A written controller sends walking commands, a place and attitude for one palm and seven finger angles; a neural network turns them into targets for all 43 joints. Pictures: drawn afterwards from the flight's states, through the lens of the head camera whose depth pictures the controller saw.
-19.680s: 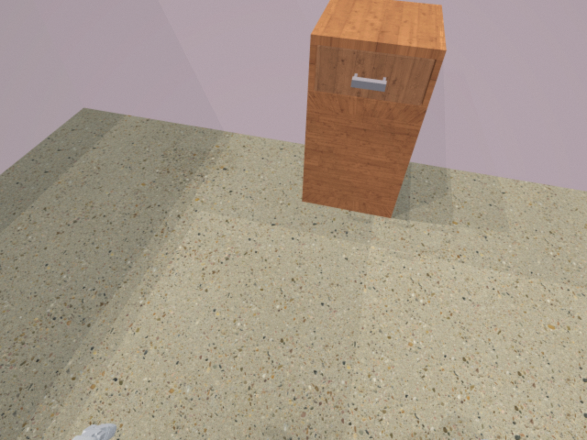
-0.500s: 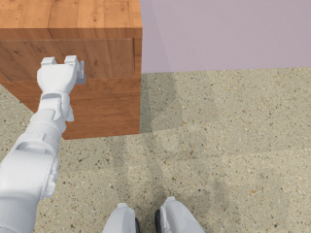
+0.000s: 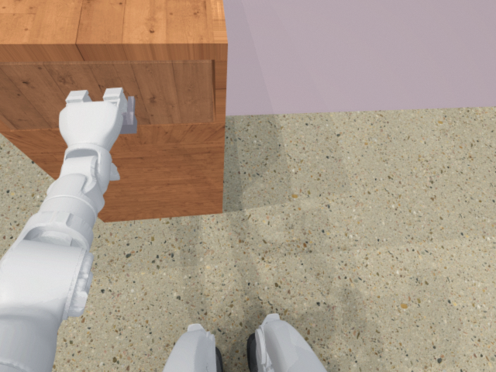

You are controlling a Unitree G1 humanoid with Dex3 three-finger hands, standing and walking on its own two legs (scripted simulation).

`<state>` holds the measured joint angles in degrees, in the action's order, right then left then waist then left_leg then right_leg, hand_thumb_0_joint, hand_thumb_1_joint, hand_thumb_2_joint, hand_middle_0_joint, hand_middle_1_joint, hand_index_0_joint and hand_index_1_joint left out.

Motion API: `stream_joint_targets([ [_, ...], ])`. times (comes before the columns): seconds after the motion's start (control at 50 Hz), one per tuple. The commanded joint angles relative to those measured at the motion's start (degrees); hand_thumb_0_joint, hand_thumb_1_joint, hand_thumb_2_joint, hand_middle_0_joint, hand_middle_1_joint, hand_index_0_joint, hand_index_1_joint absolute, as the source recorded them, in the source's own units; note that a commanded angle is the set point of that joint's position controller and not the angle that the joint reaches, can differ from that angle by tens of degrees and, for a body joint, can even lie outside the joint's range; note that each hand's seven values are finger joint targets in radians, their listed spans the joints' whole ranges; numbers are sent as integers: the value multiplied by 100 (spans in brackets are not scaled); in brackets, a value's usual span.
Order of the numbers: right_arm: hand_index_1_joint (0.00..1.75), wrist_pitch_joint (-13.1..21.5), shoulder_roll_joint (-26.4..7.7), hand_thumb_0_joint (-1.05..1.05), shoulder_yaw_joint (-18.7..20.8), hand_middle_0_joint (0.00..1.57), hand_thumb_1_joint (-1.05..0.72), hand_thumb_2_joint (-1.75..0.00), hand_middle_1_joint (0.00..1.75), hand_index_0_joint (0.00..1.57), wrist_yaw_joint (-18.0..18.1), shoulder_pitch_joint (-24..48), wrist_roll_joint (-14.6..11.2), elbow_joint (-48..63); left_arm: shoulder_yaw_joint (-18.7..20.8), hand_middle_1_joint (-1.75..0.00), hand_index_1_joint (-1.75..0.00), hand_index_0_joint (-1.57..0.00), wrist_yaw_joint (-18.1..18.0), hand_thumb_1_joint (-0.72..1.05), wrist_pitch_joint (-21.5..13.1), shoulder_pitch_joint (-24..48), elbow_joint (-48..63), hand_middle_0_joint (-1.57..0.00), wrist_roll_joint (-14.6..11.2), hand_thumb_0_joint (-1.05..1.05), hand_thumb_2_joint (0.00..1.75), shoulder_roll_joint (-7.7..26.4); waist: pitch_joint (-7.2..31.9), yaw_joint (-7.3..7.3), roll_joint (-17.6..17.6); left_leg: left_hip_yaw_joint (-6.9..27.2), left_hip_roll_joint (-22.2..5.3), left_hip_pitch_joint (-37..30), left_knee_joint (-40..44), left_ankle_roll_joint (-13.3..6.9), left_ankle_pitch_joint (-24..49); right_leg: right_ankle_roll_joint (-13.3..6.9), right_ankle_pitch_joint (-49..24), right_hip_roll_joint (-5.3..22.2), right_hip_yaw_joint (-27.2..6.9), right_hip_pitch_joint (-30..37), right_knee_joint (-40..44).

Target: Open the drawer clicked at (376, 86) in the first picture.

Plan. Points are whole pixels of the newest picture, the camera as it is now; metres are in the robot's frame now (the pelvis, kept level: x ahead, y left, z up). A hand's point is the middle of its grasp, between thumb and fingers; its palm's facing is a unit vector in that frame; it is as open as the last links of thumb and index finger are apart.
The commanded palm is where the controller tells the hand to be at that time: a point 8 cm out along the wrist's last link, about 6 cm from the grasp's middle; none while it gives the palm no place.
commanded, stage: close the thumb around the handle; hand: left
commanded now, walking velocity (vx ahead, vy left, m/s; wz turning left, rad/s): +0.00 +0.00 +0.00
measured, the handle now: (101, 113) +0.55 +0.22 -0.01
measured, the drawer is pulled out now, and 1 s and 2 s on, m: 0.00 0.03 0.09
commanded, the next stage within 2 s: pull the drawer open in 0.46 s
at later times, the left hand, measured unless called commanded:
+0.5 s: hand (105, 142) +0.51 +0.21 -0.03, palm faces -0.08 -0.02 -1.00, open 5.8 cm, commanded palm +0.50 +0.19 +0.03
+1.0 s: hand (104, 155) +0.48 +0.21 -0.03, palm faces -0.08 -0.07 -0.99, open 5.8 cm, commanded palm +0.47 +0.20 +0.03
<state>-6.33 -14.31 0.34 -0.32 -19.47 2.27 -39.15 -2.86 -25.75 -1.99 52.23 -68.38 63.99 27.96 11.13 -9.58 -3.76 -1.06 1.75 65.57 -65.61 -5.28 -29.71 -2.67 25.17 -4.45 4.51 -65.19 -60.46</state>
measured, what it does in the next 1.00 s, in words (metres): stands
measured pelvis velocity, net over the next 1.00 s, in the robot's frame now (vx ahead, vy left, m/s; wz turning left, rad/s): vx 0.04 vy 0.00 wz -0.03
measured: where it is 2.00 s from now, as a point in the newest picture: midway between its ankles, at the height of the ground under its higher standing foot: outside the picture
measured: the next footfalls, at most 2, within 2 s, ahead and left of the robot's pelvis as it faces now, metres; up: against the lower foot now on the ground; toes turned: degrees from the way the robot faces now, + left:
none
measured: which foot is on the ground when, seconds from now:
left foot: down 0.00-1.00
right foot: down 0.00-1.00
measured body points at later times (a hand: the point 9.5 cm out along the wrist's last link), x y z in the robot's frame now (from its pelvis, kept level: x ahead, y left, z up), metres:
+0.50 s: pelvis +0.00 +0.00 +0.00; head +0.16 +0.01 +0.42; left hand +0.50 +0.21 +0.03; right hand +0.01 -0.27 -0.12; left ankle -0.01 +0.06 -0.64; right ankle +0.02 -0.10 -0.64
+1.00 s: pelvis +0.04 +0.00 +0.02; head +0.17 +0.01 +0.45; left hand +0.48 +0.21 +0.03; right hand +0.06 -0.26 -0.11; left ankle -0.01 +0.06 -0.64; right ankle +0.02 -0.10 -0.64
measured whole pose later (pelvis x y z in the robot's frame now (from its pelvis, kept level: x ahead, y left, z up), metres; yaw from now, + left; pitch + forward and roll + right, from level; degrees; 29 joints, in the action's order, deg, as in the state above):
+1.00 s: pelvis +0.04 +0.00 +0.02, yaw -2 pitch +27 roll -3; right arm -9.3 -13.6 2.6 -1.7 -18.4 2.1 -38.5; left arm -1.8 -27.5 -2.2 34.9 -53.7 62.9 23.1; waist 11.5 -5.4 -3.2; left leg -3.3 1.3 55.3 -58.5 -5.1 -29.9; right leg -2.1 25.3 -5.5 1.2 -56.0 -54.1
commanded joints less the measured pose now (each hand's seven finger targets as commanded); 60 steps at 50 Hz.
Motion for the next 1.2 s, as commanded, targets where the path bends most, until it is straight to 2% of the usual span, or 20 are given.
stream_joint_targets([
  [0.0, 30, 59, -1045, 0, 413, 20, -90, -90, 30, 20, 107, -1085, 45, 119, 83, -128, -128, -35, -129, 23, 39, 2362, 875, -35, -30, 0, 61, 884, 2619, -304, -472, 685, -244, -2539, 646, 340, 2792, 14, -1595, 21, -249, 970, 572],
  [0.04, 30, 55, -1066, 0, 399, 20, -90, -90, 30, 20, 100, -1083, 47, 157, 231, -129, -129, -36, -129, 34, 7, 2232, 954, -36, -26, 0, 66, 1089, 2805, -173, -530, 656, -219, -2526, 648, 332, 2785, 2, -1637, 16, -273, 1144, 546],
  [0.12, 30, 61, -1057, 0, 370, 20, -90, -90, 30, 20, 121, -1050, 30, 156, 154, -131, -131, -38, -99, 56, 18, 2299, 840, -38, -17, 0, 76, 1071, 2516, -261, -405, 605, -197, -2217, 652, 282, 2460, 15, -1518, 25, -300, 1136, 584],
  [0.24, 30, 68, -1053, 0, 386, 20, -90, -90, 30, 20, 118, -1060, 37, 187, 248, -135, -135, -40, -85, 90, -8, 2090, 905, -40, -27, 0, 90, 1132, 2770, -174, -394, 578, -191, -2359, 630, 285, 2657, 14, -1694, 17, -312, 1287, 570],
  [0.34, 30, 63, -1043, 0, 390, 20, -90, -90, 30, 20, 117, -1039, 29, 177, 238, -135, -135, -40, -83, 90, -38, 1994, 931, -40, -29, 0, 90, 1094, 2695, -130, -498, 602, -202, -2402, 658, 317, 2664, 1, -1644, 16, -297, 1209, 562],
  [0.4, 30, 88, -1022, 0, 417, 20, -90, -90, 30, 20, 119, -1050, 34, 149, 109, -135, -135, -40, -95, 90, -71, 2263, 1115, -40, -75, 0, 90, 908, 2767, -238, -497, 626, -222, -2503, 646, 310, 2762, 16, -1718, 25, -299, 1178, 567],
  [0.46, 30, 78, -1053, 0, 405, 20, -90, -90, 30, 20, 119, -1076, 39, 158, 275, -135, -135, -40, -92, 90, -46, 2043, 1053, -40, -114, 0, 90, 1090, 2828, -138, -412, 579, -207, -2467, 666, 296, 2825, 19, -1816, 12, -311, 1374, 570],
  [0.52, 30, 67, -1037, 0, 410, 20, -90, -90, 30, 20, 123, -1074, 29, 139, 207, -135, -135, -40, -73, 90, -69, 2086, 1111, -40, -112, 0, 90, 1037, 2833, -180, -413, 599, -209, -2505, 662, 306, 2884, 25, -1887, 17, -316, 1358, 574],
  [0.6, 30, 54, -1015, 0, 431, 20, -90, -90, 30, 20, 101, -1029, 38, 181, 247, -135, -135, -40, -55, 90, -130, 1619, 1203, -40, -168, 0, 90, 887, 2912, -44, -344, 586, -226, -2672, 719, 314, 3107, 12, -2031, 13, -306, 1509, 597],
  [0.64, 30, 23, -1003, 0, 431, 20, -90, -90, 30, 20, 86, -990, 30, 247, 339, -135, -135, -40, -38, 90, -174, 1081, 1288, -40, -200, 0, 90, 887, 2954, 157, -367, 543, -225, -2740, 765, 324, 3260, 5, -2156, 5, -312, 1700, 600],
  [0.7, 30, -8, -961, 0, 455, 20, -90, -90, 30, 20, 60, -917, 12, 259, 229, -135, -135, -40, -48, 90, -211, 764, 1428, -40, -234, 0, 90, 631, 2851, 190, -291, 515, -244, -2784, 838, 313, 3337, 12, -2293, 7, -334, 1819, 664],
  [0.74, 30, -43, -966, 0, 463, 20, -90, -90, 30, 20, 49, -897, 14, 286, 420, -135, -135, -40, -90, 90, -241, 336, 1591, -40, -223, 0, 90, 804, 2961, 363, -294, 448, -237, -2869, 861, 314, 3579, 11, -2523, 4, -364, 2062, 675],
  [0.84, 30, -128, -923, 0, 536, 20, -90, -90, 30, 20, 4, -809, 16, 310, 424, -135, -135, -40, -247, 90, -227, -352, 1918, -40, -191, 0, 90, 563, 2903, 492, -99, 441, -299, -3142, 956, 328, 4157, 27, -2917, 14, -391, 2277, 755],
  [0.88, 30, -162, -882, 0, 554, 20, -90, -90, 30, 20, -20, -744, 12, 340, 176, -135, -135, -40, -289, 90, -180, -538, 1991, -40, -176, 0, 90, 208, 2699, 447, -14, 437, -302, -3151, 1021, 335, 4221, 33, -2998, 24, -394, 2314, 843],
  [0.94, 30, -227, -862, 0, 597, 20, -90, -90, 30, 20, -55, -669, 26, 368, 253, -135, -135, -40, -373, 90, -166, -896, 2364, -40, -152, 0, 90, 171, 2820, 581, -122, 490, -366, -3548, 1055, 396, 4855, 35, -3198, 34, -399, 2341, 830],
  [0.96, 30, -244, -842, 0, 604, 20, -90, -90, 30, 20, -81, -619, 22, 390, 137, -135, -135, -40, -386, 90, -139, -998, 2427, -40, -167, 0, 90, 4, 2734, 562, -132, 456, -357, -3556, 1078, 394, 4773, 35, -3177, 33, -402, 2359, 894],
  [1.0, 30, -252, -893, 0, 583, 20, -90, -90, 30, 20, 3, -671, 64, 129, 188, -135, -135, -40, -515, 90, -153, 706, 2271, -40, -25, 0, 90, 416, 2208, 101, -32, 510, -332, -3116, 955, 372, 4155, 48, -2902, 64, -410, 1890, 834],
  [1.04, 30, -220, -913, 0, 592, 20, -90, -90, 30, 20, 6, -672, 98, 100, 300, -135, -135, -40, -631, 90, -60, 554, 1852, -40, 110, 0, 90, 477, 2344, 211, -144, 518, -297, -3170, 917, 404, 3968, 15, -2550, 44, -360, 1672, 751],
  [1.12, 30, -222, -875, 0, 617, 20, -90, -90, 30, 20, -6, -696, 107, 159, 263, -135, -135, -40, -665, 90, 49, 828, 1881, -40, 51, 0, 90, 364, 2745, 198, -224, 643, -325, -3527, 830, 497, 4740, 43, -2791, 48, -342, 1685, 649],
  [1.18, 30, -262, -841, 0, 596, 20, -90, -90, 30, 20, -5, -639, 84, 209, 46, -135, -135, -40, -569, 90, 110, 927, 1725, -40, -24, 0, 90, 111, 2658, 124, -182, 581, -285, -3439, 811, 477, 4363, 41, -2594, 35, -312, 1663, 715],
])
